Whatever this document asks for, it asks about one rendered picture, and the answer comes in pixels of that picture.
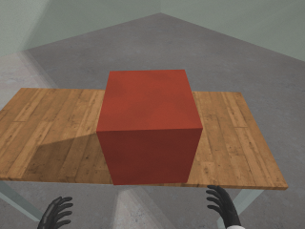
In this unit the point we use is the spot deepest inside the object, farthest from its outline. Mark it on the carton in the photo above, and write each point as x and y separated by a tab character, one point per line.
149	127

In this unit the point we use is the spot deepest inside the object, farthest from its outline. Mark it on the left robot hand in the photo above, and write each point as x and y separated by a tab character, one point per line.
51	216

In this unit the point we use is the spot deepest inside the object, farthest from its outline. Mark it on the table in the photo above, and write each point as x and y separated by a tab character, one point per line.
49	135

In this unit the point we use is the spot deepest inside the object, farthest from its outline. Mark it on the right robot hand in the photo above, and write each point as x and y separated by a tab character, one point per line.
226	207

